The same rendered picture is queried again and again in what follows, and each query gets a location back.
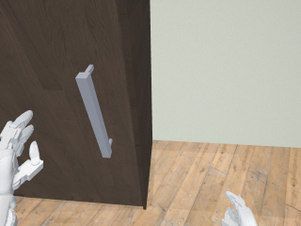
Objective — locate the left robot hand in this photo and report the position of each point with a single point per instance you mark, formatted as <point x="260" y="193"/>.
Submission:
<point x="13" y="137"/>

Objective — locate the robot left forearm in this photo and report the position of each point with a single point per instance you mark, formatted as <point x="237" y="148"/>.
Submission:
<point x="8" y="216"/>

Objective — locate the handle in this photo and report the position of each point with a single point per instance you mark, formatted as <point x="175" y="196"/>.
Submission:
<point x="89" y="96"/>

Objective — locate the wardrobe door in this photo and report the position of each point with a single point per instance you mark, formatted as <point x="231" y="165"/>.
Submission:
<point x="44" y="44"/>

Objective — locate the right robot hand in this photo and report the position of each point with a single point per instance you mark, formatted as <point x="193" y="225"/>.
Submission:
<point x="243" y="216"/>

